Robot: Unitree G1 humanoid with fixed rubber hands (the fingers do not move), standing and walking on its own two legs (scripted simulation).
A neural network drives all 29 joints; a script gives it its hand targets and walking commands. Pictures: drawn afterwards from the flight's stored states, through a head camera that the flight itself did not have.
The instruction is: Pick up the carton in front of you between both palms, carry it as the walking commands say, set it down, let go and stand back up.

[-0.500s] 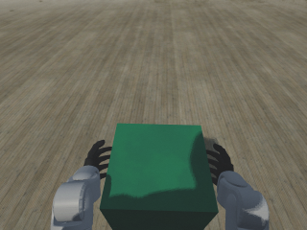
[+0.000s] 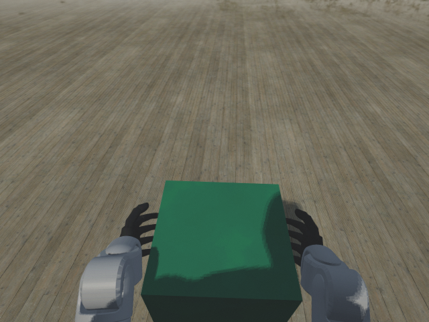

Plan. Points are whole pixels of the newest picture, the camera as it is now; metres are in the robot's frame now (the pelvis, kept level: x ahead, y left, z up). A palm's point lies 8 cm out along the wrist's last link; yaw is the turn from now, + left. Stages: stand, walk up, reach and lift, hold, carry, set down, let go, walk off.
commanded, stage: carry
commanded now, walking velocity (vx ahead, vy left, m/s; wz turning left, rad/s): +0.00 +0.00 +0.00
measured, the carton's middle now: (219, 265) +0.25 +0.00 +0.01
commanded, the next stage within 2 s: hold in 0.72 s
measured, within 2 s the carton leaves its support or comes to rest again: neither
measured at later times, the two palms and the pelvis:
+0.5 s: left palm (129, 261) +0.24 +0.16 +0.04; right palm (294, 266) +0.24 -0.14 +0.04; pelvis -0.04 +0.01 +0.00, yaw +0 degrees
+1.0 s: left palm (116, 272) +0.22 +0.18 +0.03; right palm (282, 264) +0.25 -0.12 +0.03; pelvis -0.05 +0.01 +0.01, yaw +4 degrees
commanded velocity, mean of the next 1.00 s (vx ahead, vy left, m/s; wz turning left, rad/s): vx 0.00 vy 0.00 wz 0.00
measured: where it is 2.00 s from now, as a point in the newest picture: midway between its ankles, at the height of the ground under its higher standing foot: outside the picture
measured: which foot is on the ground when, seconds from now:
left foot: down 0.00-1.00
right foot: down 0.00-1.00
